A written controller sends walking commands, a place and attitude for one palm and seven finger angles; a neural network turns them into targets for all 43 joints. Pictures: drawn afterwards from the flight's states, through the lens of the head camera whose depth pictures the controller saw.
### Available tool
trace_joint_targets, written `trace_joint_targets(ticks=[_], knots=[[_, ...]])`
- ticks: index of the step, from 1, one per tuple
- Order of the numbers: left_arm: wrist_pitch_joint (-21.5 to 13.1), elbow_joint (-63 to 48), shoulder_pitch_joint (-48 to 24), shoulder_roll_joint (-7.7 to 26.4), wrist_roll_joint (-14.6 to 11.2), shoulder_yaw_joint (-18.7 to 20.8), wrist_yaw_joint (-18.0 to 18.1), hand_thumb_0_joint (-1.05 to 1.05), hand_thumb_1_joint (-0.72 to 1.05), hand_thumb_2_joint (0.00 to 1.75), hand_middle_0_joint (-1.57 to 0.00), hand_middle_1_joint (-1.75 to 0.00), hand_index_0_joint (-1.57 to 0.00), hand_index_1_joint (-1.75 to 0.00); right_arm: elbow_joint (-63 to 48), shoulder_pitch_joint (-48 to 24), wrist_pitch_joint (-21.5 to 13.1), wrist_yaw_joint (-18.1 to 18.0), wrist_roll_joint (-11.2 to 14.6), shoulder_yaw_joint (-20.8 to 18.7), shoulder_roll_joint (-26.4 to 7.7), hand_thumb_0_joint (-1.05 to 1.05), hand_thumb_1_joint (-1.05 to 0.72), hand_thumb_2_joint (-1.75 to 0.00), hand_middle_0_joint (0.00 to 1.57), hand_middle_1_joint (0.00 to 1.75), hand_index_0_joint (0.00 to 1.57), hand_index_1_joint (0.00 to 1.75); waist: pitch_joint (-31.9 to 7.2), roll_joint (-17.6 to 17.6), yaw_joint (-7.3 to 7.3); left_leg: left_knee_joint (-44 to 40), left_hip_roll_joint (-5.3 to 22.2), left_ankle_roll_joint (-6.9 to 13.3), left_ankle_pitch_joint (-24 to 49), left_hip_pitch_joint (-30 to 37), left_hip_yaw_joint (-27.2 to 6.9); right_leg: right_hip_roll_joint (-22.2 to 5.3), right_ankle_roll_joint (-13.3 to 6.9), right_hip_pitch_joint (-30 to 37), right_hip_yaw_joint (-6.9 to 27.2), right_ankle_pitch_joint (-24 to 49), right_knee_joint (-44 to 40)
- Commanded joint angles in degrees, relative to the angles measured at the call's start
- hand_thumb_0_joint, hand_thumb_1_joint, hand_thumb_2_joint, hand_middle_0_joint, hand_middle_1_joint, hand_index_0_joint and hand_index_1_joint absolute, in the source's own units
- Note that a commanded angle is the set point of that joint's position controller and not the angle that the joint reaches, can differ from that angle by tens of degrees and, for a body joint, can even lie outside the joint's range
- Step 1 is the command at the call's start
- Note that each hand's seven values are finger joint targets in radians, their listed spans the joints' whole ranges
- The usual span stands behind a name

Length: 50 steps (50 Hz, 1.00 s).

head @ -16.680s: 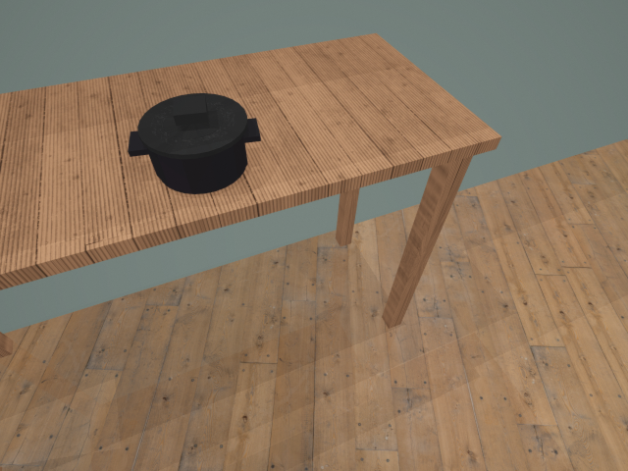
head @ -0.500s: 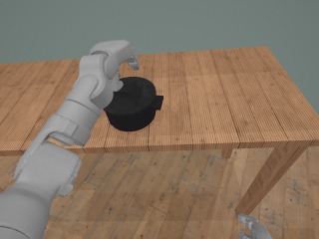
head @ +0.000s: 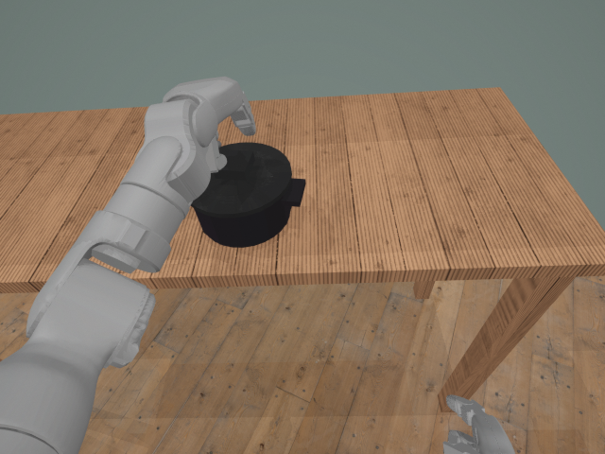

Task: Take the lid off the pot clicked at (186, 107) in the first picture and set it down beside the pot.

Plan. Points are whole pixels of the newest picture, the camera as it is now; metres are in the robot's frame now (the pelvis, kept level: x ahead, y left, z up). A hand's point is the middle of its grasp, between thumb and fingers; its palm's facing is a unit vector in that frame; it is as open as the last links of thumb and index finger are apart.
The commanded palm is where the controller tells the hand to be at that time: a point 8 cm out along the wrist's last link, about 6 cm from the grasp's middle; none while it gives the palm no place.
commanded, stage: lower the open fingers around the knob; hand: left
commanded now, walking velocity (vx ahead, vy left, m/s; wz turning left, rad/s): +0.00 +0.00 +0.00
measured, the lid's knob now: (234, 164) +0.48 +0.12 +0.14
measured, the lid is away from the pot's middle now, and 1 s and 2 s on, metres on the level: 0.00 0.00 0.01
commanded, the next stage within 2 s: close the fingers and squeeze the knob in 1.06 s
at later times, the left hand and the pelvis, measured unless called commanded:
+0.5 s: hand (225, 164) +0.45 +0.12 +0.17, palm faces -0.31 -0.08 -0.95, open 10.1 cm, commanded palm +0.43 +0.13 +0.22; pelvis +0.00 +0.00 +0.00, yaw +0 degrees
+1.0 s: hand (228, 163) +0.45 +0.12 +0.17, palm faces -0.32 -0.06 -0.95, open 9.9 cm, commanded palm +0.44 +0.11 +0.22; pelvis +0.00 +0.00 +0.00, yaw +0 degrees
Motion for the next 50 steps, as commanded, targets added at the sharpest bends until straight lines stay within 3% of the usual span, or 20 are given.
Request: trace_joint_targets(ticks=[1, 4, 7, 10, 11, 12, 15, 17, 19, 23, 27, 31, 32, 34, 35, 36, 40, 43, 46, 50], knots=[[-0.7, -11.3, -25.1, 8.6, 0.1, 4.2, 2.0, 0.00, -0.40, 1.74, -0.89, -0.08, -0.89, -0.08, -8.7, -6.1, -2.0, 0.2, 0.2, -2.7, -6.6, 0.00, -0.90, -0.90, 0.20, 0.30, 0.20, 0.30, -20.4, -5.6, -0.32, 0.0, 0.1, 0.1, 20.2, 4.0, -2.6, 2.1, -3.0, 11.5, 1.0, 16.5, -0.1], [-0.9, -15.5, -28.5, 12.4, 1.0, 6.6, 2.0, 0.00, -0.40, 1.74, -0.89, -0.08, -0.89, -0.08, -8.9, -5.6, -2.5, 0.2, -0.1, -2.5, -6.1, 0.00, -0.90, -0.90, 0.20, 0.30, 0.20, 0.30, -24.7, -6.2, -0.07, 0.5, -0.1, 0.5, 23.1, 5.5, -3.0, 2.3, -2.8, 14.2, 1.5, 19.5, 0.2], [-0.9, -13.8, -30.5, 14.1, 1.4, 7.5, 2.5, 0.00, -0.40, 1.74, -0.89, -0.08, -0.89, -0.08, -8.0, -4.7, -2.5, -0.3, 0.0, -2.5, -6.2, 0.00, -0.90, -0.90, 0.20, 0.30, 0.20, 0.30, -22.6, -7.4, -0.43, -0.4, 0.0, 0.5, 20.9, 4.5, -3.1, 2.7, -2.8, 13.6, 1.3, 17.9, -0.3], [-0.3, -6.0, -27.0, 7.6, 0.9, 2.7, 2.3, 0.00, -0.40, 1.74, -0.89, -0.08, -0.89, -0.08, -6.6, -4.2, -2.5, -0.4, 0.4, -2.4, -6.3, 0.00, -0.90, -0.90, 0.20, 0.30, 0.20, 0.30, -15.4, -8.5, -1.41, -1.2, 0.1, 0.3, 16.8, 2.4, -2.8, 2.8, -2.8, 8.9, 0.4, 14.2, -1.1], [-0.4, -6.1, -25.2, 6.6, -0.1, 2.7, 2.3, 0.00, -0.40, 1.74, -0.89, -0.08, -0.89, -0.08, -6.8, -3.9, -2.3, -0.4, 0.3, -2.9, -6.8, 0.00, -0.90, -0.90, 0.20, 0.30, 0.20, 0.30, -15.3, -7.6, -1.42, -1.1, 0.1, 0.3, 16.9, 3.0, -2.7, 2.7, -3.0, 8.3, 0.2, 13.9, -1.5], [-0.7, -7.6, -26.7, 8.3, 0.7, 3.5, 2.4, 0.00, -0.40, 1.74, -0.89, -0.08, -0.89, -0.08, -6.7, -3.9, -2.4, -0.3, 0.2, -2.6, -6.6, 0.00, -0.90, -0.90, 0.20, 0.30, 0.20, 0.30, -17.3, -6.8, -1.07, -1.1, 0.2, 0.1, 17.0, 3.6, -3.0, 2.7, -2.9, 9.2, 0.5, 13.6, -0.9], [-1.0, -8.0, -28.3, 7.1, 0.9, 2.4, 2.6, 0.00, -0.40, 1.74, -0.89, -0.08, -0.89, -0.08, -6.9, -4.0, -2.5, -0.4, -0.1, -2.5, -6.3, 0.00, -0.90, -0.90, 0.20, 0.30, 0.20, 0.30, -19.9, -5.7, -1.33, -0.3, -0.3, 0.4, 17.1, 4.4, -2.9, 2.7, -2.9, 9.8, 0.8, 14.5, -0.6], [-1.5, -9.6, -28.9, 11.2, 1.5, 5.7, 3.4, 0.00, -0.40, 1.74, -0.89, -0.08, -0.89, -0.08, -6.8, -3.2, -2.7, -0.4, -0.3, -2.8, -6.5, 0.00, -0.90, -0.90, 0.20, 0.30, 0.20, 0.30, -23.6, -5.6, -0.86, -0.1, -0.3, 0.3, 18.6, 4.7, -3.2, 2.7, -2.9, 12.3, 1.2, 15.9, -0.2], [-1.5, -6.8, -27.8, 12.2, 1.9, 6.8, 3.6, 0.00, -0.40, 1.74, -0.89, -0.08, -0.89, -0.08, -6.5, -3.0, -2.7, -0.7, -0.3, -2.6, -6.5, 0.00, -0.90, -0.90, 0.20, 0.30, 0.20, 0.30, -23.3, -7.3, -0.74, 0.1, -0.2, 0.4, 20.2, 3.8, -3.0, 2.8, -2.9, 13.0, 1.2, 17.8, 0.3], [-1.6, -5.0, -28.5, 6.4, 1.0, 2.5, 3.4, 0.00, -0.40, 1.74, -0.89, -0.08, -0.89, -0.08, -5.9, -2.4, -2.6, -0.6, -0.2, -2.9, -6.5, 0.00, -0.90, -0.90, 0.20, 0.30, 0.20, 0.30, -19.3, -7.2, -1.93, -0.4, 0.2, 0.3, 19.1, 3.9, -3.3, 2.9, -2.8, 9.3, 0.5, 15.8, -0.6], [-1.7, -3.7, -27.1, 9.1, 1.1, 5.1, 3.6, 0.00, -0.40, 1.74, -0.89, -0.08, -0.89, -0.08, -5.6, -1.8, -2.5, -0.4, -0.5, -2.7, -6.7, 0.00, -0.90, -0.90, 0.20, 0.30, 0.20, 0.30, -20.8, -7.5, -1.28, -0.2, 0.0, 0.2, 21.1, 3.6, -3.3, 2.9, -2.8, 11.2, 0.7, 17.6, -0.1], [-1.8, -4.9, -27.1, 2.8, 0.1, 0.3, 3.2, 0.00, -0.40, 1.74, -0.89, -0.08, -0.89, -0.08, -5.9, -2.3, -2.2, -0.2, -0.3, -3.3, -6.7, 0.00, -0.90, -0.90, 0.20, 0.30, 0.20, 0.30, -19.3, -6.9, -2.25, 0.1, 0.1, 0.4, 21.3, 4.9, -3.2, 2.8, -2.8, 8.7, 0.2, 16.8, -0.6], [-1.8, -5.1, -27.3, 6.2, 0.9, 2.9, 3.5, 0.00, -0.40, 1.74, -0.89, -0.08, -0.89, -0.08, -5.8, -2.0, -2.4, -0.2, -0.4, -3.0, -6.5, 0.00, -0.90, -0.90, 0.20, 0.30, 0.20, 0.30, -20.5, -7.1, -1.52, 0.0, 0.2, 0.3, 21.4, 5.0, -3.4, 2.9, -2.7, 9.8, 0.5, 16.8, -0.5], [-1.6, -3.1, -26.5, 7.8, 1.2, 4.3, 3.7, 0.00, -0.40, 1.74, -0.89, -0.08, -0.89, -0.08, -5.6, -2.2, -2.4, -0.3, -0.5, -2.6, -6.6, 0.00, -0.90, -0.90, 0.20, 0.30, 0.20, 0.30, -20.5, -6.8, -1.21, 0.1, 0.0, 0.3, 21.9, 4.3, -3.2, 2.9, -2.9, 10.3, 0.7, 17.7, 0.0], [-1.4, -2.1, -27.1, 6.5, 1.0, 3.2, 3.5, 0.00, -0.40, 1.74, -0.89, -0.08, -0.89, -0.08, -5.4, -2.2, -2.3, -0.3, -0.4, -2.5, -6.5, 0.00, -0.90, -0.90, 0.20, 0.30, 0.20, 0.30, -19.2, -8.4, -1.69, 0.0, -0.1, 0.3, 20.6, 3.5, -3.1, 3.0, -2.7, 10.1, 0.5, 17.4, -0.1], [-1.6, -3.5, -27.1, 4.2, 0.1, 1.5, 3.4, 0.00, -0.40, 1.74, -0.89, -0.08, -0.89, -0.08, -5.6, -2.3, -2.1, -0.2, -0.3, -3.0, -6.8, 0.00, -0.90, -0.90, 0.20, 0.30, 0.20, 0.30, -19.3, -6.9, -2.09, 0.0, 0.0, 0.3, 21.1, 4.0, -3.2, 2.8, -2.9, 9.3, 0.3, 17.1, -0.4], [-1.2, 0.0, -29.2, 4.1, 1.0, 0.9, 3.6, 0.00, -0.40, 1.74, -0.89, -0.08, -0.89, -0.08, -4.6, -2.0, -1.9, -0.5, -0.3, -2.5, -6.6, 0.00, -0.90, -0.90, 0.20, 0.30, 0.20, 0.30, -16.6, -7.7, -2.52, -0.6, 0.1, 0.2, 17.0, 3.2, -3.1, 3.1, -2.9, 7.1, 0.1, 14.0, -0.6], [-1.5, -1.7, -30.8, 4.8, 1.1, 1.9, 3.8, 0.00, -0.40, 1.74, -0.89, -0.08, -0.89, -0.08, -4.8, -1.9, -2.2, -0.6, -0.6, -2.8, -6.5, 0.00, -0.90, -0.90, 0.20, 0.30, 0.20, 0.30, -19.9, -7.0, -2.10, -0.3, -0.1, 0.3, 18.2, 4.3, -3.2, 2.9, -3.0, 8.7, 0.5, 15.2, -0.2], [-1.5, -2.1, -29.9, 0.7, -0.1, -0.9, 3.5, 0.00, -0.40, 1.74, -0.89, -0.08, -0.89, -0.08, -5.0, -1.9, -2.1, -0.4, -0.6, -3.1, -6.6, 0.00, -0.90, -0.90, 0.20, 0.30, 0.20, 0.30, -20.6, -6.4, -2.86, 0.5, 0.0, 0.2, 21.0, 5.6, -3.6, 2.9, -3.0, 7.7, 0.1, 16.2, -0.3], [-1.4, -2.8, -31.7, 3.6, 0.6, 1.1, 3.5, 0.00, -0.40, 1.74, -0.89, -0.08, -0.89, -0.08, -4.8, -2.0, -2.5, -0.4, -0.7, -2.7, -6.4, 0.00, -0.90, -0.90, 0.20, 0.30, 0.20, 0.30, -21.4, -7.4, -2.32, 0.1, -0.2, 0.2, 20.2, 5.3, -3.6, 2.9, -2.9, 9.0, 0.5, 16.7, 0.0]])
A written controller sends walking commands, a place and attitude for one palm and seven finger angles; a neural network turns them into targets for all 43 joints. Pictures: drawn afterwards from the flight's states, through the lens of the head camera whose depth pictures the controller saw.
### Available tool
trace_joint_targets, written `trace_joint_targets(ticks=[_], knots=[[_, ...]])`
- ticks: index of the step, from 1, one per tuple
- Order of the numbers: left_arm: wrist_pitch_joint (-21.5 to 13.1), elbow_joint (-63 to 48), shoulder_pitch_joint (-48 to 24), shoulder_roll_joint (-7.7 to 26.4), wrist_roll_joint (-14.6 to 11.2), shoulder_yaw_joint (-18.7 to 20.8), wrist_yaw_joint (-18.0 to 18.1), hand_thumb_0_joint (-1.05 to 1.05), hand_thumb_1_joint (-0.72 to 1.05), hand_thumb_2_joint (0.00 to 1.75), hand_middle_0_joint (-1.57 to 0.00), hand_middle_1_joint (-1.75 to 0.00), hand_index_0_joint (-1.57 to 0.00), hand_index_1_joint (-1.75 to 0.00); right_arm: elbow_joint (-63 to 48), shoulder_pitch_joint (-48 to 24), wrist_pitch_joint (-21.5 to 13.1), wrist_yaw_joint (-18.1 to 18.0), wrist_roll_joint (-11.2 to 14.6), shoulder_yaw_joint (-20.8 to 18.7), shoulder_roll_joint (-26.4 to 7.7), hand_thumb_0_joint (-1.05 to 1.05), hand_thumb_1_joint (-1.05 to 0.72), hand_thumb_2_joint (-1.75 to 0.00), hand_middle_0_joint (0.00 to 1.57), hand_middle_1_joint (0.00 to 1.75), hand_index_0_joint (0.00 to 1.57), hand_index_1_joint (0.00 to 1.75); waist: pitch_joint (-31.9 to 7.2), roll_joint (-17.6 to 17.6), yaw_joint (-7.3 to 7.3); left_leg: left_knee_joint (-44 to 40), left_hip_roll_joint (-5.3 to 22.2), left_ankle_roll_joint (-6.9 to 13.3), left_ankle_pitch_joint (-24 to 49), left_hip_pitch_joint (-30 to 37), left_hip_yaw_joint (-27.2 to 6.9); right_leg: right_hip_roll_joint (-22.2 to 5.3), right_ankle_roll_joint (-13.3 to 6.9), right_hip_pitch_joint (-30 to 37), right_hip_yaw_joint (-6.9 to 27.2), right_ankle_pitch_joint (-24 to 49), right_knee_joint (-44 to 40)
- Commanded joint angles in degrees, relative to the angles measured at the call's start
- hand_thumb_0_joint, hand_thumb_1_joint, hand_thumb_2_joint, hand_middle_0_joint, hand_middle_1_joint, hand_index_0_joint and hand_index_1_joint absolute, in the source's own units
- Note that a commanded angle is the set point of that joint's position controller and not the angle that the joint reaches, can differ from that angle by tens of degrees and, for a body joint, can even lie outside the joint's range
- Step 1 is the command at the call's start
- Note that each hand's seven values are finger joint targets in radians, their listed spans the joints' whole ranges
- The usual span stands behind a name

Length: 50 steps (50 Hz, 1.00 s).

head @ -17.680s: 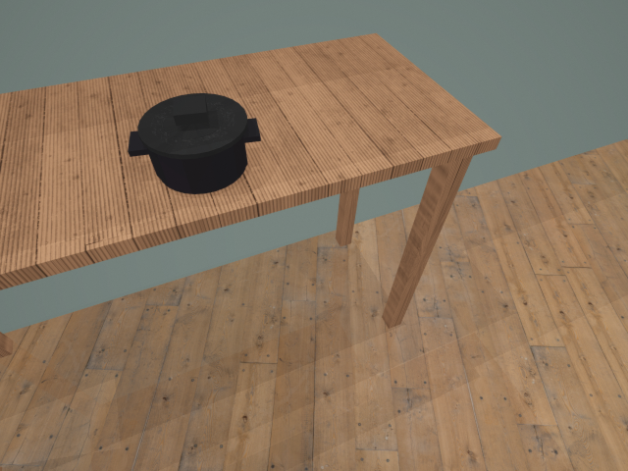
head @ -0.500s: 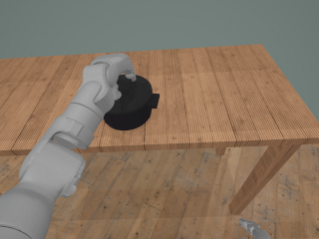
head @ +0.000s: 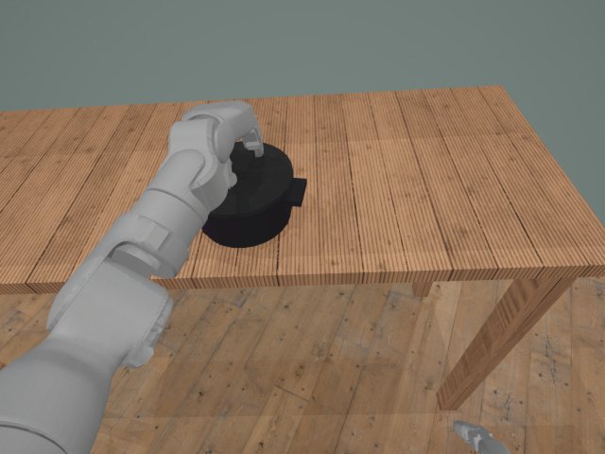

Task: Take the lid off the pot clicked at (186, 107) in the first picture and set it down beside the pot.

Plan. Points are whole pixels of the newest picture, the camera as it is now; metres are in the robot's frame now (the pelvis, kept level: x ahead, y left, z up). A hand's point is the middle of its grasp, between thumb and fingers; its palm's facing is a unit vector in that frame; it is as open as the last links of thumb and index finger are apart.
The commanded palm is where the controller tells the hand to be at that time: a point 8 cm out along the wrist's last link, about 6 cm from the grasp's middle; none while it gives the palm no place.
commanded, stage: lower the open fingers around the knob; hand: left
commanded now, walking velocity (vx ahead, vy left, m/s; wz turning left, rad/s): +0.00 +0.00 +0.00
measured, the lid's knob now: (235, 164) +0.48 +0.11 +0.14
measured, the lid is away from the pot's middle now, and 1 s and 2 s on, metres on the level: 0.00 0.01 0.01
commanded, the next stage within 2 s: close the fingers and squeeze the knob in 0.06 s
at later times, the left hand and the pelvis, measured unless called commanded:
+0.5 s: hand (230, 168) +0.44 +0.11 +0.16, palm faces -0.32 -0.05 -0.95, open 9.8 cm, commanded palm +0.43 +0.10 +0.22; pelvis +0.00 +0.00 +0.00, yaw +0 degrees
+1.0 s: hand (229, 166) +0.45 +0.11 +0.16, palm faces -0.32 -0.08 -0.94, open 8.5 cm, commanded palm +0.43 +0.11 +0.22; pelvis +0.01 +0.00 +0.00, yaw +0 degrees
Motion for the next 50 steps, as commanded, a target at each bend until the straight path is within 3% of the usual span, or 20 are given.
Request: trace_joint_targets(ticks=[1, 6, 7, 8, 9, 11, 14, 16, 20, 22, 25, 26, 29, 31, 34, 36, 42, 45, 48, 50], knots=[[-1.3, -11.1, -28.9, 6.5, -1.1, 4.1, 1.4, 0.00, -0.40, 1.74, -0.89, -0.08, -0.89, -0.08, -7.5, -4.6, -2.5, -0.4, 0.0, -2.4, -6.7, 0.00, -0.90, -0.90, 0.20, 0.30, 0.20, 0.30, -21.0, -7.6, -1.65, -0.1, 0.2, -0.1, 21.8, 6.7, -3.4, 3.3, -3.3, 10.0, 0.5, 17.4, -0.2], [-1.1, -12.2, -28.1, 5.9, -1.4, 3.8, 1.0, 0.00, -0.40, 1.74, -0.89, -0.08, -0.89, -0.08, -7.4, -4.6, -2.5, -0.1, -0.1, -2.5, -6.7, 0.00, -0.90, -0.90, 0.20, 0.30, 0.20, 0.30, -19.4, -7.4, -1.51, -0.1, 0.2, 0.0, 23.1, 7.1, -3.4, 3.3, -3.3, 9.7, 0.3, 18.2, -0.6], [-1.1, -11.6, -27.9, 9.6, -0.6, 6.3, 1.2, 0.00, -0.40, 1.74, -0.89, -0.08, -0.89, -0.08, -7.3, -4.6, -2.7, -0.2, -0.1, -2.1, -6.4, 0.00, -0.90, -0.90, 0.20, 0.30, 0.20, 0.30, -20.5, -8.0, -0.85, -0.5, 0.1, 0.0, 21.5, 6.3, -3.2, 3.3, -3.1, 11.4, 0.8, 18.0, -0.4], [-1.0, -10.5, -28.1, 9.1, -0.3, 5.7, 1.0, 0.00, -0.40, 1.74, -0.89, -0.08, -0.89, -0.08, -7.2, -5.0, -2.6, -0.3, 0.0, -1.9, -6.5, 0.00, -0.90, -0.90, 0.20, 0.30, 0.20, 0.30, -19.4, -8.0, -1.03, -0.6, 0.1, 0.0, 20.6, 5.6, -2.9, 3.3, -3.2, 11.0, 0.8, 17.7, -0.3], [-1.0, -10.2, -27.9, 8.5, -0.4, 5.2, 1.0, 0.00, -0.18, 1.14, -0.65, -0.41, -0.65, -0.41, -7.2, -4.8, -2.6, -0.3, 0.1, -1.7, -6.3, 0.00, -0.90, -0.90, 0.20, 0.30, 0.20, 0.30, -18.9, -8.9, -0.99, -0.8, -0.1, 0.1, 20.5, 5.0, -2.9, 3.3, -3.2, 11.3, 0.7, 18.0, -0.3], [-1.2, -12.6, -28.8, 5.3, -1.1, 2.6, 1.0, 0.00, -0.16, 1.14, -0.63, -0.48, -0.63, -0.48, -7.4, -5.0, -2.4, -0.1, 0.2, -2.3, -6.5, 0.00, -0.90, -0.90, 0.20, 0.30, 0.20, 0.30, -18.8, -6.6, -1.62, -0.4, 0.1, 0.0, 21.6, 6.3, -3.2, 3.3, -3.3, 9.8, 0.4, 17.3, -0.6], [-1.1, -14.0, -28.5, 8.4, 0.2, 5.1, 1.4, 0.00, -0.13, 1.14, -0.61, -0.57, -0.61, -0.57, -7.5, -5.3, -2.7, 0.1, 0.0, -2.1, -6.2, 0.00, -0.90, -0.90, 0.20, 0.30, 0.20, 0.30, -21.4, -5.7, -0.61, -0.2, 0.4, -0.4, 24.1, 8.2, -3.7, 3.4, -3.3, 10.5, 0.8, 17.6, -0.1], [-1.1, -13.7, -27.5, 5.7, -1.1, 3.2, 1.4, 0.00, -0.11, 1.14, -0.61, -0.62, -0.61, -0.62, -7.7, -5.6, -2.5, 0.1, 0.0, -2.3, -6.4, 0.00, -0.90, -0.90, 0.20, 0.30, 0.20, 0.30, -20.0, -5.5, -1.22, -0.1, 0.4, -0.4, 23.3, 7.8, -3.7, 3.4, -3.5, 9.5, 0.4, 17.1, -0.5], [-0.8, -14.3, -32.3, 5.8, -0.3, 2.4, 1.6, 0.00, -0.07, 1.13, -0.60, -0.70, -0.60, -0.70, -7.0, -5.7, -2.8, -0.2, 0.2, -1.9, -5.9, 0.00, -0.90, -0.90, 0.20, 0.30, 0.20, 0.30, -19.6, -6.7, -1.61, -0.9, 0.1, -0.3, 20.9, 7.5, -3.6, 3.5, -3.3, 9.5, 0.6, 16.4, -0.6], [-1.4, -18.0, -32.7, 6.4, -0.7, 3.1, 1.9, 0.00, -0.04, 1.12, -0.60, -0.73, -0.60, -0.73, -7.5, -5.7, -3.5, 0.0, 0.0, -2.2, -5.6, 0.00, -0.90, -0.90, 0.20, 0.30, 0.20, 0.30, -23.7, -5.6, -1.13, -0.5, 0.4, -0.5, 24.4, 10.2, -4.4, 3.5, -3.3, 10.7, 0.8, 17.5, -0.3], [-0.4, -14.6, -29.2, 7.0, -0.4, 4.1, 1.8, 0.00, -0.01, 1.10, -0.61, -0.78, -0.61, -0.78, -7.0, -5.9, -3.1, 0.1, -0.1, -1.9, -5.9, 0.00, -0.90, -0.90, 0.20, 0.30, 0.20, 0.30, -22.5, -6.6, -0.63, -0.3, 0.4, -0.5, 25.7, 9.4, -3.9, 3.5, -3.3, 10.8, 0.8, 18.8, 0.0], [-0.7, -16.7, -28.7, 4.4, -1.8, 2.3, 1.7, 0.00, 0.00, 1.10, -0.61, -0.79, -0.61, -0.79, -7.6, -6.3, -3.1, 0.3, -0.1, -2.3, -6.1, 0.00, -0.90, -0.90, 0.20, 0.30, 0.20, 0.30, -22.5, -5.6, -1.03, 0.0, 0.4, -0.6, 26.6, 9.8, -4.1, 3.3, -3.4, 10.5, 0.4, 19.0, -0.3], [-0.2, -13.4, -29.5, 6.5, -0.7, 3.6, 1.6, 0.00, 0.04, 1.08, -0.62, -0.83, -0.62, -0.83, -6.7, -6.2, -2.8, 0.0, 0.0, -1.9, -6.0, 0.00, -0.90, -0.90, 0.20, 0.30, 0.20, 0.30, -19.6, -8.4, -1.21, -0.6, 0.3, -0.3, 22.2, 7.7, -3.4, 3.5, -3.2, 10.1, 0.6, 17.5, -0.7], [-0.4, -13.6, -30.2, 3.8, -1.9, 1.8, 1.6, 0.00, 0.06, 1.07, -0.63, -0.86, -0.63, -0.86, -7.0, -6.4, -2.9, -0.2, 0.0, -2.2, -6.1, 0.00, -0.90, -0.90, 0.20, 0.30, 0.20, 0.30, -18.6, -7.7, -1.74, -0.5, 0.1, -0.1, 21.5, 7.6, -3.5, 3.5, -3.4, 9.1, 0.2, 16.9, -0.9], [-0.5, -14.2, -31.4, 8.6, -0.5, 5.4, 1.8, 0.00, 0.10, 1.05, -0.64, -0.89, -0.64, -0.89, -6.5, -5.8, -3.2, -0.4, -0.3, -1.7, -6.0, 0.00, -0.90, -0.90, 0.20, 0.30, 0.20, 0.30, -22.2, -7.0, -0.70, -0.5, 0.1, -0.3, 24.2, 8.6, -3.8, 3.4, -3.3, 11.5, 0.9, 19.1, -0.1], [-0.6, -15.1, -28.6, 4.9, -1.5, 2.8, 1.4, 0.00, 0.13, 1.03, -0.65, -0.91, -0.65, -0.91, -7.3, -6.4, -3.2, -0.1, -0.3, -2.1, -6.1, 0.00, -0.90, -0.90, 0.20, 0.30, 0.20, 0.30, -22.9, -5.7, -1.02, 0.5, 0.1, -0.4, 26.9, 9.3, -3.9, 3.3, -3.4, 11.3, 0.5, 20.3, 0.0], [-0.5, -15.9, -29.8, 8.7, -0.2, 5.7, 1.6, 0.00, 0.21, 0.97, -0.68, -0.95, -0.68, -0.95, -6.9, -5.8, -3.0, 0.0, -0.3, -2.0, -5.9, 0.00, -0.90, -0.90, 0.20, 0.30, 0.20, 0.30, -24.3, -7.0, -0.55, 0.2, 0.3, -0.3, 28.0, 9.1, -3.6, 3.4, -3.1, 13.1, 1.0, 21.7, 0.0], [-0.2, -16.4, -29.6, 5.9, -0.5, 2.9, 1.0, 0.00, 0.25, 0.93, -0.70, -0.97, -0.70, -0.97, -7.1, -6.5, -2.9, 0.1, -0.1, -1.8, -5.8, 0.00, -0.90, -0.90, 0.20, 0.30, 0.20, 0.30, -22.0, -6.9, -0.89, 0.1, 0.1, -0.2, 28.5, 8.7, -3.4, 3.3, -3.1, 12.1, 0.8, 22.3, -0.1], [-0.2, -16.0, -26.3, 8.7, -0.3, 5.6, 1.1, 0.00, 0.23, 1.00, -0.67, -0.93, -0.68, -0.93, -7.3, -6.7, -2.9, 0.2, -0.2, -1.9, -6.1, 0.00, -0.90, -0.90, 0.20, 0.30, 0.20, 0.30, -23.1, -7.2, -0.24, 0.6, 0.4, -0.1, 30.1, 9.3, -3.5, 3.5, -3.1, 13.0, 1.0, 22.9, 0.1], [0.2, -16.3, -27.2, 6.3, -0.5, 3.3, 0.8, 0.00, 0.24, 1.01, -0.66, -0.92, -0.67, -0.92, -7.4, -6.9, -2.6, 0.3, 0.0, -1.8, -5.8, 0.00, -0.90, -0.90, 0.20, 0.30, 0.20, 0.30, -21.7, -7.0, -0.61, 0.3, 0.3, -0.2, 29.4, 9.1, -3.5, 3.4, -3.1, 11.9, 0.8, 22.2, -0.1]])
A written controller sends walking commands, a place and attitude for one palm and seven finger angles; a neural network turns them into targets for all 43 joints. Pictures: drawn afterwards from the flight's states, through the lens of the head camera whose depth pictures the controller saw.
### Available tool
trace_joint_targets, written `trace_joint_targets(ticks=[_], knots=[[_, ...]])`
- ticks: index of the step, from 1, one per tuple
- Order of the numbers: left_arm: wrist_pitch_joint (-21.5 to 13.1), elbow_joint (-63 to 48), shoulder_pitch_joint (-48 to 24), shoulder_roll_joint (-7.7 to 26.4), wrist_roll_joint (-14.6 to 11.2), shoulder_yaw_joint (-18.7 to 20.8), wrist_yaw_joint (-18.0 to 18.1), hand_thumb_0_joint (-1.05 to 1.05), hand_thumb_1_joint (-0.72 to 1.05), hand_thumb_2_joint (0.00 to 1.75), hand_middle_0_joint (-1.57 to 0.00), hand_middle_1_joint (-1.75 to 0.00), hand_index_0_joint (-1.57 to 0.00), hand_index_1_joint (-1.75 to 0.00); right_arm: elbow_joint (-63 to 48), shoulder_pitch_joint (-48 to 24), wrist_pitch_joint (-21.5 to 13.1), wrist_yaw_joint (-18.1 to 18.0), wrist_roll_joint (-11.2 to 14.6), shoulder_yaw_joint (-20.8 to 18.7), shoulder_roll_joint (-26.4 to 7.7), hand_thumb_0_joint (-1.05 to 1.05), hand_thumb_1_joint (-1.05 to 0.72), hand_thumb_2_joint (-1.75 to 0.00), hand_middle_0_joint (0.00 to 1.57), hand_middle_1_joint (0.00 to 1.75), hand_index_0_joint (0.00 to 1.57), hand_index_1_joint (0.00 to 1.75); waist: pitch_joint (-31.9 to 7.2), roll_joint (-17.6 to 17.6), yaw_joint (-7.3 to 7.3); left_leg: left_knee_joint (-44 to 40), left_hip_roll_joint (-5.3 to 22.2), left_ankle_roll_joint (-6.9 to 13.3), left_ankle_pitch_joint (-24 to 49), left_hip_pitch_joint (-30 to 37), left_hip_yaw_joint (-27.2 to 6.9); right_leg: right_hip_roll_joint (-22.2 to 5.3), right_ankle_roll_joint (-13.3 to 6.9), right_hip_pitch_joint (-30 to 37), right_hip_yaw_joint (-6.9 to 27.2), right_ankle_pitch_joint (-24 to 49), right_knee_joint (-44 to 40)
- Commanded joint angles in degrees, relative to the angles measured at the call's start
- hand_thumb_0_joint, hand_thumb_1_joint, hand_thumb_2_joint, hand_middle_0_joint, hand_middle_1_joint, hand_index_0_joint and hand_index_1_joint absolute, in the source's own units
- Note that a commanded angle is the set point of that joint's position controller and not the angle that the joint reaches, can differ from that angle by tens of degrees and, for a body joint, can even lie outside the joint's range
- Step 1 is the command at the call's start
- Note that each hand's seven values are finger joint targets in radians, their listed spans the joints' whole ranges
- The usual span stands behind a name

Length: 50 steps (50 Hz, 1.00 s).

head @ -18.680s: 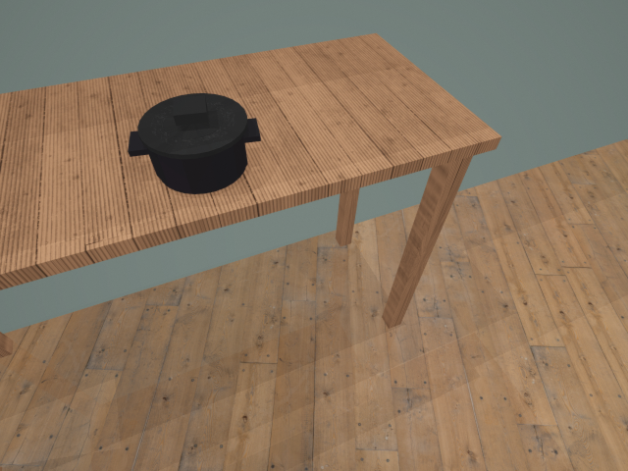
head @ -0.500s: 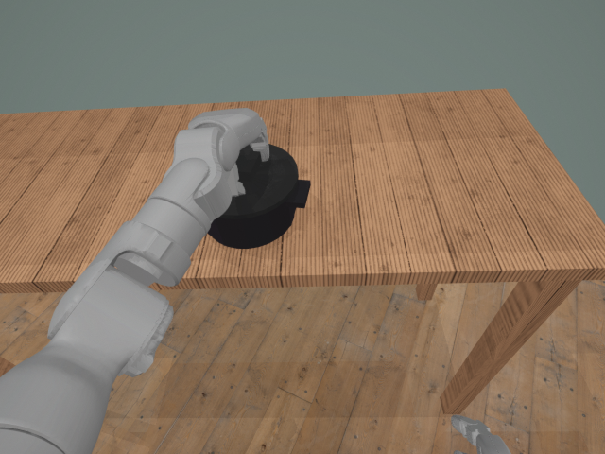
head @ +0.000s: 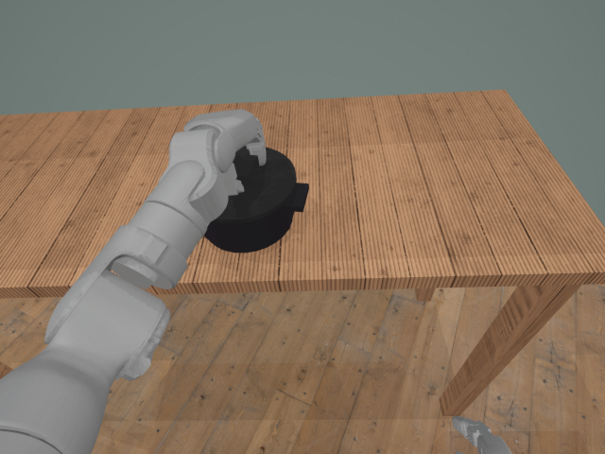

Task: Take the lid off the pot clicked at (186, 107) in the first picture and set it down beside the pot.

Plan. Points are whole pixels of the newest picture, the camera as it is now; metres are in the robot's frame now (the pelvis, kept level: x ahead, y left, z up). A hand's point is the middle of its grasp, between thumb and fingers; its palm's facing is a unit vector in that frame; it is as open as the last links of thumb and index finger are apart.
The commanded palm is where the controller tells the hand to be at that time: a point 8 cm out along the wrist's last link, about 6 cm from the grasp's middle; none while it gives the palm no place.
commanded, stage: close the fingers and squeeze the knob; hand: left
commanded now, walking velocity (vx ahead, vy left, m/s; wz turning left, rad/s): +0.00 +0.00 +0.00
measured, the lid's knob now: (238, 169) +0.47 +0.11 +0.14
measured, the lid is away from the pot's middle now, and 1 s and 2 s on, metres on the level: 0.01 0.01 0.01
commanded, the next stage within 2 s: lift the lid straight up in 0.52 s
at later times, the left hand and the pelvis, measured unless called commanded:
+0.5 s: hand (229, 174) +0.44 +0.11 +0.16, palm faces -0.31 -0.09 -0.94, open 8.4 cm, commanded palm +0.42 +0.12 +0.22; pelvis -0.01 +0.00 +0.00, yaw -1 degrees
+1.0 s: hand (229, 165) +0.44 +0.11 +0.18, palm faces -0.32 -0.08 -0.95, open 8.3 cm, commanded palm +0.42 +0.11 +0.25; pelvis -0.01 +0.00 +0.00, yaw +0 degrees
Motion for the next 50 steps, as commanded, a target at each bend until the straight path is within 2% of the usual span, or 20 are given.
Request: trace_joint_targets(ticks=[1, 2, 4, 6, 9, 13, 17, 23, 24, 25, 26, 27, 31, 35, 38, 40, 43, 46, 48, 50], knots=[[-1.0, -12.8, -29.4, 4.7, -0.7, 2.6, 1.4, 0.00, 0.25, 1.02, -0.66, -0.92, -0.67, -0.92, -8.2, -6.2, -2.1, -0.1, 0.4, -2.2, -6.1, 0.00, -0.90, -0.90, 0.20, 0.30, 0.20, 0.30, -21.4, -6.8, -1.27, 1.6, 0.1, 0.0, 29.4, 7.7, -3.0, 3.1, -3.1, 9.8, 0.6, 22.1, 0.4], [-1.0, -13.7, -30.6, 8.3, 0.3, 5.2, 1.6, 0.00, 0.26, 1.03, -0.66, -0.92, -0.67, -0.92, -7.9, -5.9, -2.3, -0.1, 0.3, -2.0, -5.8, 0.00, -0.90, -0.90, 0.20, 0.30, 0.20, 0.30, -22.8, -6.8, -0.76, 1.3, 0.2, -0.1, 29.0, 7.8, -3.1, 3.2, -3.1, 11.0, 1.2, 22.2, 0.6], [-0.9, -12.5, -29.2, 11.3, 0.9, 7.5, 2.0, 0.00, 0.28, 1.03, -0.66, -0.92, -0.67, -0.92, -8.1, -6.2, -2.3, -0.4, 0.2, -1.7, -6.0, 0.00, -0.90, -0.90, 0.20, 0.30, 0.20, 0.30, -23.8, -7.8, -0.11, 1.5, -0.1, 0.2, 29.1, 6.8, -2.6, 3.2, -3.1, 12.9, 1.6, 23.8, 1.1], [-1.0, -14.4, -28.8, 7.4, -0.3, 4.5, 1.8, 0.00, 0.30, 1.04, -0.67, -0.92, -0.67, -0.91, -8.8, -7.0, -2.0, -0.2, 0.4, -2.0, -6.0, 0.00, -0.90, -0.90, 0.20, 0.30, 0.20, 0.30, -22.8, -6.1, -0.65, 1.6, 0.1, 0.0, 29.4, 7.3, -2.9, 3.0, -3.2, 11.4, 1.0, 22.6, 0.8], [-0.8, -14.1, -30.4, 10.3, 0.8, 6.3, 2.1, 0.00, 0.34, 1.05, -0.68, -0.92, -0.68, -0.91, -8.1, -6.8, -1.9, -0.4, 0.5, -1.7, -5.9, 0.00, -0.90, -0.90, 0.20, 0.30, 0.20, 0.30, -22.4, -6.9, -0.45, 1.1, 0.3, -0.1, 28.2, 6.8, -2.7, 3.2, -3.1, 11.4, 1.2, 22.1, 0.8], [-0.6, -12.8, -30.4, 8.4, 0.9, 4.8, 2.2, 0.00, 0.39, 1.07, -0.69, -0.93, -0.68, -0.91, -8.2, -7.1, -1.8, -0.4, 0.5, -1.7, -5.7, 0.00, -0.90, -0.90, 0.20, 0.30, 0.20, 0.30, -21.5, -6.9, -0.76, 1.1, 0.3, -0.2, 27.1, 6.8, -2.9, 3.2, -3.2, 10.4, 1.2, 20.5, 0.5], [-0.9, -12.6, -31.4, 11.4, 1.4, 7.1, 2.8, 0.00, 0.44, 1.08, -0.70, -0.94, -0.69, -0.91, -8.2, -6.8, -1.8, -0.8, 0.4, -1.5, -5.8, 0.00, -0.90, -0.90, 0.20, 0.30, 0.20, 0.30, -22.9, -6.8, -0.43, 0.7, 0.2, -0.3, 24.7, 6.1, -2.7, 3.1, -3.2, 11.3, 1.3, 19.4, 0.7], [-1.1, -8.8, -30.6, 11.3, 1.5, 6.8, 2.7, 0.00, 0.51, 1.10, -0.73, -0.95, -0.72, -0.92, -8.1, -6.6, -1.7, -1.4, 0.6, -1.3, -6.0, 0.00, -0.90, -0.90, 0.20, 0.30, 0.20, 0.30, -20.9, -7.8, -0.65, 0.4, 0.2, -0.1, 22.8, 4.1, -2.3, 3.1, -3.2, 11.1, 1.3, 18.8, 0.6], [-1.0, -7.6, -30.5, 13.0, 1.8, 8.3, 2.9, 0.00, 0.52, 1.10, -0.74, -0.95, -0.72, -0.92, -7.6, -6.2, -1.6, -1.5, 0.7, -1.3, -6.2, 0.00, -0.90, -0.90, 0.20, 0.30, 0.20, 0.30, -20.2, -8.3, -0.59, 0.3, 0.3, -0.1, 22.3, 3.6, -2.1, 3.2, -3.2, 11.0, 1.4, 18.7, 0.6], [-1.0, -8.1, -32.1, 10.1, 1.6, 5.4, 2.7, 0.00, 0.53, 1.10, -0.74, -0.96, -0.73, -0.92, -7.8, -6.6, -1.5, -1.5, 0.7, -1.1, -6.0, 0.00, -0.90, -0.90, 0.20, 0.30, 0.20, 0.30, -19.6, -7.2, -1.05, 0.1, 0.1, -0.1, 21.9, 3.8, -2.2, 3.1, -3.2, 10.0, 1.3, 18.2, 0.5], [-1.2, -7.6, -31.3, 9.3, 0.7, 5.6, 2.8, 0.00, 0.54, 1.10, -0.75, -0.96, -0.73, -0.92, -7.9, -6.2, -1.5, -1.6, 0.7, -1.7, -6.4, 0.00, -0.90, -0.90, 0.20, 0.30, 0.20, 0.30, -18.8, -7.3, -1.36, 0.4, 0.2, 0.0, 21.6, 3.9, -2.3, 3.1, -3.4, 9.1, 0.8, 17.5, 0.1], [-1.4, -8.7, -33.7, 11.3, 1.7, 6.5, 2.9, 0.00, 0.54, 1.10, -0.75, -0.96, -0.74, -0.92, -7.6, -5.6, -1.7, -1.5, 0.6, -1.4, -6.1, 0.00, -0.90, -0.90, 0.20, 0.30, 0.20, 0.30, -20.4, -7.0, -1.21, 0.0, 0.2, -0.2, 21.2, 4.2, -2.4, 3.1, -3.2, 9.9, 1.3, 17.2, 0.2], [-1.7, -8.4, -30.8, 10.2, 1.0, 6.3, 2.9, 0.00, 0.56, 1.10, -0.76, -0.97, -0.75, -0.92, -8.2, -5.8, -2.0, -1.5, 0.4, -1.8, -6.4, 0.00, -0.90, -0.90, 0.20, 0.30, 0.20, 0.30, -21.9, -5.4, -0.86, 0.6, 0.1, -0.1, 22.5, 5.1, -2.6, 3.1, -3.4, 10.2, 1.2, 17.5, 0.4], [-2.1, -12.3, -36.9, 12.5, 1.5, 7.1, 3.1, 0.00, 0.57, 1.10, -0.77, -0.98, -0.75, -0.92, -7.9, -5.8, -2.9, -1.6, 0.5, -1.7, -6.0, 0.00, -0.90, -0.90, 0.20, 0.30, 0.20, 0.30, -24.1, -6.1, -0.96, 0.2, 0.2, -0.1, 23.4, 6.9, -3.2, 3.3, -3.2, 11.1, 1.7, 18.2, 0.4], [-2.2, -10.2, -37.2, 10.9, 0.9, 5.9, 3.0, 0.00, 0.57, 1.10, -0.77, -0.98, -0.75, -0.92, -7.3, -5.2, -3.5, -1.8, 0.4, -1.8, -5.9, 0.00, -0.90, -0.90, 0.20, 0.30, 0.20, 0.30, -22.3, -6.3, -1.33, 0.0, 0.2, 0.0, 22.3, 6.9, -3.3, 3.5, -3.2, 9.7, 1.4, 17.1, -0.3], [-2.0, -9.1, -38.8, 12.2, 0.9, 6.5, 3.0, 0.00, 0.57, 1.10, -0.77, -0.98, -0.76, -0.92, -6.7, -5.0, -3.7, -1.9, 0.5, -1.6, -6.1, 0.00, -0.90, -0.90, 0.20, 0.30, 0.20, 0.30, -20.8, -7.4, -1.35, -0.8, 0.0, 0.0, 20.0, 5.6, -3.1, 3.5, -3.1, 10.0, 1.5, 16.5, -0.4], [-3.2, -13.3, -42.1, 14.9, 0.8, 8.5, 3.3, 0.00, 0.57, 1.10, -0.77, -0.98, -0.76, -0.92, -7.0, -5.1, -5.4, -2.1, 0.1, -1.7, -5.8, 0.00, -0.90, -0.90, 0.20, 0.30, 0.20, 0.30, -25.6, -5.1, -0.64, -0.4, -0.1, -0.1, 23.0, 8.5, -3.9, 3.3, -3.2, 11.9, 1.9, 18.3, 0.2], [-3.1, -13.4, -40.3, 13.3, -0.1, 7.4, 3.0, 0.00, 0.57, 1.10, -0.77, -0.98, -0.76, -0.92, -7.0, -5.0, -5.8, -2.0, 0.1, -2.0, -6.2, 0.00, -0.90, -0.90, 0.20, 0.30, 0.20, 0.30, -25.7, -5.1, -0.80, 0.1, 0.0, -0.2, 26.2, 9.3, -3.9, 3.3, -3.1, 11.9, 1.7, 20.0, -0.1], [-3.0, -13.0, -41.7, 15.2, 1.0, 8.6, 3.0, 0.00, 0.57, 1.10, -0.77, -0.98, -0.76, -0.92, -6.4, -5.0, -6.1, -1.9, 0.1, -1.8, -6.0, 0.00, -0.90, -0.90, 0.20, 0.30, 0.20, 0.30, -25.2, -6.1, -0.59, -0.2, 0.0, -0.2, 25.8, 8.7, -3.7, 3.4, -3.0, 12.1, 2.0, 20.4, 0.0], [-2.6, -13.0, -41.2, 13.3, 0.9, 7.3, 2.9, 0.00, 0.57, 1.10, -0.77, -0.98, -0.76, -0.92, -6.4, -5.3, -6.4, -1.5, 0.2, -1.7, -5.8, 0.00, -0.90, -0.90, 0.20, 0.30, 0.20, 0.30, -24.8, -5.4, -0.35, -0.2, 0.0, -0.4, 28.0, 9.4, -3.8, 3.3, -3.1, 11.5, 1.8, 20.8, 0.2]])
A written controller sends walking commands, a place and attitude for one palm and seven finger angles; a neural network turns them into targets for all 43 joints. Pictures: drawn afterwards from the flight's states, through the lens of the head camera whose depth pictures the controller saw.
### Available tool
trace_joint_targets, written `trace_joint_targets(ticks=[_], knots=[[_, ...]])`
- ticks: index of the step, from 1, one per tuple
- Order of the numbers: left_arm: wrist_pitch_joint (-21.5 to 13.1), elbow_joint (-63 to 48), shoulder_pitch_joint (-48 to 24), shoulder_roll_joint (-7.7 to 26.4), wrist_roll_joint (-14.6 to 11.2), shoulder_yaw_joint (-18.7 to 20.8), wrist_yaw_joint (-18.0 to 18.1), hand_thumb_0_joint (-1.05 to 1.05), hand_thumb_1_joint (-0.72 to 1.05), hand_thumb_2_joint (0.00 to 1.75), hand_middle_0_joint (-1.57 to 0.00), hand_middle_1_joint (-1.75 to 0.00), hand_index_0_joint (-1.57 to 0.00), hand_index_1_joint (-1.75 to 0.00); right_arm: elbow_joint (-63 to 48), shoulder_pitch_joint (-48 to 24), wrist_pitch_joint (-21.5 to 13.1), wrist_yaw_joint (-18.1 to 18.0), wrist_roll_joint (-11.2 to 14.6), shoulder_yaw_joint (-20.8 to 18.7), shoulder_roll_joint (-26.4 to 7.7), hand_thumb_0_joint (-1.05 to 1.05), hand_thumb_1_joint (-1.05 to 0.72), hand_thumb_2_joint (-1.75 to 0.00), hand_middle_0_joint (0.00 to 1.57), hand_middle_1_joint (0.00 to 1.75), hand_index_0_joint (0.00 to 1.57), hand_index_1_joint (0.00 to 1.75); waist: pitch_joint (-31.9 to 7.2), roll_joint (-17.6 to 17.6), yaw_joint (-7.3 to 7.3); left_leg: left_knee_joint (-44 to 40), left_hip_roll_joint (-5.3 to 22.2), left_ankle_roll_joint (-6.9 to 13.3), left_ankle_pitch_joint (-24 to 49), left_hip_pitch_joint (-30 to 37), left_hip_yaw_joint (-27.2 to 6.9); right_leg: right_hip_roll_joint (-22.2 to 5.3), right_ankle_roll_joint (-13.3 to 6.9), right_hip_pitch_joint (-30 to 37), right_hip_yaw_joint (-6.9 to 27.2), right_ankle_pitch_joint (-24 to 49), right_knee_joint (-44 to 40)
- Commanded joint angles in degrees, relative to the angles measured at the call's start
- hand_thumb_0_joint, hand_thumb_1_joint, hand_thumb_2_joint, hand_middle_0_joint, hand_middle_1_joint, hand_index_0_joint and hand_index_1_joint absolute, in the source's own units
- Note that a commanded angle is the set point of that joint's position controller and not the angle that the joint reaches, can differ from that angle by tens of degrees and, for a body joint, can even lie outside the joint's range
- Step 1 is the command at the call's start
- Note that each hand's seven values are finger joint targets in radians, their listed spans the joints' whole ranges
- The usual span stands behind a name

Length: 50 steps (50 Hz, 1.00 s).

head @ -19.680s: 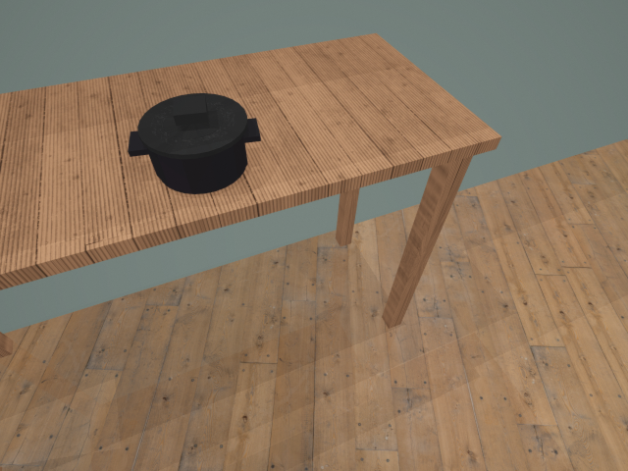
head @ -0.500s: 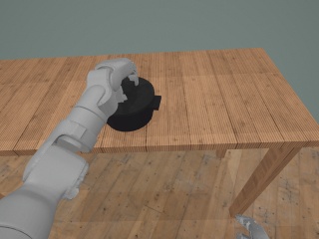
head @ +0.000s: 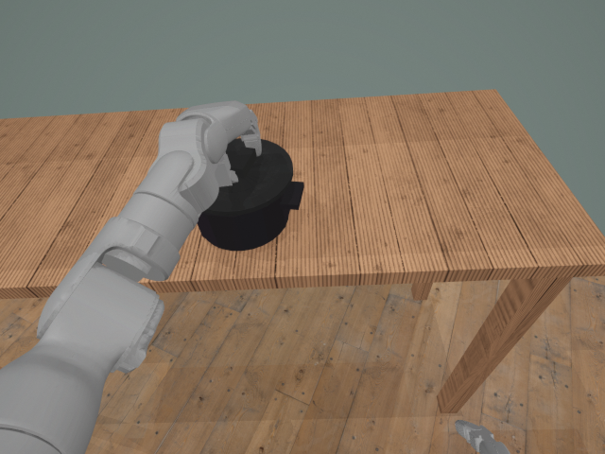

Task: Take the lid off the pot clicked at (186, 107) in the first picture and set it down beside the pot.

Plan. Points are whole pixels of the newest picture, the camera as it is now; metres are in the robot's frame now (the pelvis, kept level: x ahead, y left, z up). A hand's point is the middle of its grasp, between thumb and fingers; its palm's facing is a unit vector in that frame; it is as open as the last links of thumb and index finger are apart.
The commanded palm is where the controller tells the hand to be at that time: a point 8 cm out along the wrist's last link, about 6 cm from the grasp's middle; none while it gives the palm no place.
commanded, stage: lift the lid straight up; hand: left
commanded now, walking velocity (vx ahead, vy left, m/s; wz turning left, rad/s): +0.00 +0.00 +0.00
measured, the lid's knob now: (234, 161) +0.48 +0.11 +0.15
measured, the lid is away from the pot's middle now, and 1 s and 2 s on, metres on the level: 0.01 0.01 0.05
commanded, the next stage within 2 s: move the lid sideways beside the pot in 1.62 s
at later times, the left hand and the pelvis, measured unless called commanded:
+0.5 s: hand (221, 131) +0.45 +0.11 +0.22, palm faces -0.24 -0.08 -0.97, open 8.3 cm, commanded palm +0.43 +0.11 +0.29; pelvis +0.00 +0.00 +0.00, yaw +0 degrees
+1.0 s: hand (202, 104) +0.45 +0.12 +0.26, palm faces -0.17 -0.08 -0.98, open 8.3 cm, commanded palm +0.43 +0.12 +0.33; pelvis -0.01 +0.00 +0.00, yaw +0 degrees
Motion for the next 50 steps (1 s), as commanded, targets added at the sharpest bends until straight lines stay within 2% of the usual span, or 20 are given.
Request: trace_joint_targets(ticks=[1, 7, 10, 12, 14, 17, 19, 21, 24, 26, 29, 31, 32, 35, 36, 39, 43, 45, 49, 50], knots=[[-0.3, -14.5, -37.6, 9.5, 1.0, 4.8, 3.4, 0.00, 0.57, 1.10, -0.77, -0.98, -0.76, -0.92, -7.9, -6.7, -3.0, 0.3, 0.2, -2.2, -6.3, 0.00, -0.90, -0.90, 0.20, 0.30, 0.20, 0.30, -24.4, -5.1, -0.14, 1.1, 0.1, -0.5, 27.6, 8.5, -4.4, 3.2, -3.1, 10.3, 0.9, 19.6, 0.5], [0.3, -9.8, -38.5, 14.6, 2.7, 8.6, 3.1, 0.00, 0.57, 1.10, -0.77, -0.98, -0.76, -0.92, -7.9, -7.3, -1.6, -0.3, 0.2, -1.2, -6.1, 0.00, -0.90, -0.90, 0.20, 0.30, 0.20, 0.30, -21.5, -9.2, 0.52, -0.8, -0.6, 0.2, 17.6, 2.7, -2.7, 2.6, -3.0, 12.5, 1.4, 16.8, 0.2], [-0.2, -12.7, -41.9, 12.4, 2.9, 6.0, 3.0, 0.00, 0.57, 1.10, -0.77, -0.98, -0.76, -0.92, -8.5, -8.1, -1.9, -0.6, 0.4, -1.2, -5.7, 0.00, -0.90, -0.90, 0.20, 0.30, 0.20, 0.30, -23.7, -7.3, 0.21, -0.3, -0.4, 0.3, 20.4, 5.1, -2.9, 2.6, -3.1, 12.2, 1.7, 18.0, 0.4], [-0.2, -12.8, -43.0, 14.7, 3.2, 7.8, 3.2, 0.00, 0.57, 1.10, -0.77, -0.98, -0.76, -0.92, -8.5, -7.7, -2.0, -0.6, 0.3, -1.3, -5.8, 0.00, -0.90, -0.90, 0.20, 0.30, 0.20, 0.30, -25.4, -6.9, 0.25, 0.0, -0.3, 0.1, 21.1, 5.8, -3.2, 2.6, -3.0, 12.8, 1.8, 18.1, 0.5], [0.3, -10.3, -43.7, 13.3, 3.3, 6.6, 3.0, 0.00, 0.57, 1.10, -0.77, -0.98, -0.76, -0.92, -8.2, -7.6, -1.9, -0.9, 0.5, -1.1, -5.7, 0.00, -0.90, -0.90, 0.20, 0.30, 0.20, 0.30, -24.0, -7.1, -0.26, -0.3, -0.3, 0.2, 19.6, 5.3, -2.9, 2.8, -3.1, 11.4, 1.7, 17.1, 0.3], [-0.2, -12.4, -45.4, 17.7, 3.4, 10.0, 3.3, 0.00, 0.57, 1.10, -0.77, -0.98, -0.76, -0.92, -8.7, -7.5, -2.4, -1.0, 0.3, -1.1, -5.8, 0.00, -0.90, -0.90, 0.20, 0.30, 0.20, 0.30, -26.6, -6.9, 0.50, -0.4, -0.4, 0.2, 19.7, 5.1, -3.0, 2.4, -3.0, 13.9, 2.2, 17.9, 0.6], [-0.2, -13.5, -45.2, 15.3, 3.3, 8.0, 2.8, 0.00, 0.57, 1.10, -0.77, -0.98, -0.76, -0.92, -9.1, -8.0, -2.8, -0.8, 0.3, -1.1, -5.5, 0.00, -0.90, -0.90, 0.20, 0.30, 0.20, 0.30, -28.1, -6.0, 0.59, 0.1, -0.4, 0.1, 23.4, 6.4, -3.4, 2.4, -3.1, 14.1, 2.2, 20.0, 1.0], [0.5, -11.0, -40.7, 12.0, 2.2, 6.0, 2.1, 0.00, 0.57, 1.10, -0.77, -0.98, -0.76, -0.92, -9.2, -7.6, -2.3, -0.5, 0.5, -1.6, -6.1, 0.00, -0.90, -0.90, 0.20, 0.30, 0.20, 0.30, -25.3, -6.4, 0.09, 0.6, -0.1, 0.2, 24.6, 6.3, -3.0, 2.5, -3.1, 12.5, 1.7, 20.0, 0.1], [1.4, -6.3, -41.6, 14.0, 3.1, 7.4, 1.7, 0.00, 0.57, 1.10, -0.77, -0.98, -0.76, -0.92, -8.3, -7.4, -1.4, -0.8, 0.8, -1.1, -6.4, 0.00, -0.90, -0.90, 0.20, 0.30, 0.20, 0.30, -19.0, -10.2, -0.16, -1.0, -0.2, 0.5, 17.4, 2.5, -2.3, 2.5, -2.9, 10.6, 1.5, 16.4, -0.6], [0.8, -9.7, -42.5, 14.1, 2.2, 7.3, 1.6, 0.00, 0.57, 1.10, -0.77, -0.98, -0.76, -0.92, -9.4, -8.3, -1.6, -0.9, 0.7, -1.3, -6.6, 0.00, -0.90, -0.90, 0.20, 0.30, 0.20, 0.30, -21.3, -7.7, 0.15, -0.9, -0.2, 0.5, 18.2, 3.6, -2.4, 2.3, -3.1, 11.7, 1.6, 16.7, -0.3], [0.0, -19.3, -48.1, 15.6, 2.9, 7.7, 1.5, 0.00, 0.57, 1.10, -0.77, -0.98, -0.76, -0.92, -10.4, -8.4, -3.1, -0.5, 0.3, -1.2, -5.6, 0.00, -0.90, -0.90, 0.20, 0.30, 0.20, 0.30, -31.0, -3.3, 0.76, 0.7, -0.3, 0.2, 27.5, 9.0, -3.9, 2.2, -3.1, 15.1, 2.5, 21.7, 0.9], [0.8, -16.3, -43.4, 15.2, 2.5, 7.8, 1.1, 0.00, 0.57, 1.10, -0.77, -0.98, -0.76, -0.92, -10.2, -7.9, -2.8, -0.2, 0.3, -1.6, -6.3, 0.00, -0.90, -0.90, 0.20, 0.30, 0.20, 0.30, -29.2, -4.4, 0.56, 1.5, 0.1, 0.1, 30.1, 8.7, -3.7, 2.5, -3.1, 14.3, 2.1, 22.5, 0.3], [1.3, -13.4, -44.4, 18.7, 3.7, 10.6, 1.0, 0.00, 0.57, 1.10, -0.77, -0.98, -0.76, -0.92, -9.3, -6.8, -2.5, -0.3, 0.3, -1.3, -6.2, 0.00, -0.90, -0.90, 0.20, 0.30, 0.20, 0.30, -27.0, -8.1, 0.68, 0.7, 0.0, 0.3, 25.7, 6.4, -3.1, 2.5, -2.9, 14.3, 2.2, 21.2, 0.0], [1.5, -10.4, -45.4, 16.3, 3.2, 8.2, 0.4, 0.00, 0.57, 1.10, -0.77, -0.98, -0.76, -0.92, -9.2, -8.2, -2.0, -0.7, 1.1, -0.9, -6.3, 0.00, -0.90, -0.90, 0.20, 0.30, 0.20, 0.30, -19.6, -9.8, 0.28, -1.4, -0.2, 0.6, 18.0, 2.7, -2.3, 2.4, -2.9, 11.4, 1.7, 16.9, -0.7], [1.1, -12.7, -44.6, 14.1, 2.0, 6.6, 0.4, 0.00, 0.57, 1.10, -0.77, -0.98, -0.76, -0.92, -9.9, -8.8, -2.0, -0.6, 1.1, -1.3, -6.4, 0.00, -0.90, -0.90, 0.20, 0.30, 0.20, 0.30, -20.9, -7.3, 0.25, -1.1, -0.2, 0.4, 19.3, 4.3, -2.5, 2.3, -3.1, 11.1, 1.4, 16.6, -0.5], [1.2, -16.4, -46.2, 17.4, 3.1, 9.3, 0.4, 0.00, 0.57, 1.10, -0.77, -0.98, -0.76, -0.92, -10.1, -8.1, -2.7, -0.3, 0.5, -1.1, -6.1, 0.00, -0.90, -0.90, 0.20, 0.30, 0.20, 0.30, -27.3, -5.7, 1.21, 0.2, 0.0, 0.2, 26.0, 7.3, -3.4, 2.3, -3.1, 13.8, 2.2, 19.9, 0.3], [1.7, -14.0, -47.8, 15.8, 3.4, 7.4, 0.0, 0.00, 0.57, 1.10, -0.77, -0.98, -0.76, -0.92, -10.2, -8.7, -2.3, -0.3, 0.9, -1.0, -6.0, 0.00, -0.90, -0.90, 0.20, 0.30, 0.20, 0.30, -23.8, -7.7, 0.43, -0.7, 0.0, 0.1, 20.6, 5.1, -3.0, 2.3, -3.2, 11.8, 1.8, 16.4, -0.4], [1.8, -13.5, -47.6, 18.4, 3.6, 9.3, 0.1, 0.00, 0.57, 1.10, -0.77, -0.98, -0.76, -0.92, -10.1, -8.7, -2.4, -0.5, 0.9, -0.9, -6.3, 0.00, -0.90, -0.90, 0.20, 0.30, 0.20, 0.30, -23.8, -7.4, 0.92, -0.8, 0.0, 0.3, 20.8, 4.9, -3.0, 2.3, -3.2, 12.2, 2.0, 16.8, -0.3], [1.9, -14.0, -50.7, 13.7, 2.9, 5.1, -0.3, 0.00, 0.57, 1.10, -0.77, -0.98, -0.76, -0.92, -10.0, -9.0, -2.7, -0.5, 1.2, -0.7, -5.7, 0.00, -0.90, -0.90, 0.20, 0.30, 0.20, 0.30, -22.4, -5.5, -0.02, -1.1, 0.2, -0.3, 20.2, 6.2, -3.7, 2.5, -3.4, 9.3, 1.4, 13.9, -0.7], [2.1, -13.0, -50.2, 15.0, 3.1, 6.6, -0.1, 0.00, 0.57, 1.10, -0.77, -0.98, -0.76, -0.92, -9.6, -8.3, -2.8, -0.6, 1.0, -0.8, -6.0, 0.00, -0.90, -0.90, 0.20, 0.30, 0.20, 0.30, -22.9, -6.2, 0.21, -0.9, 0.3, -0.3, 20.7, 6.5, -3.7, 2.6, -3.4, 9.6, 1.5, 14.1, -0.7]])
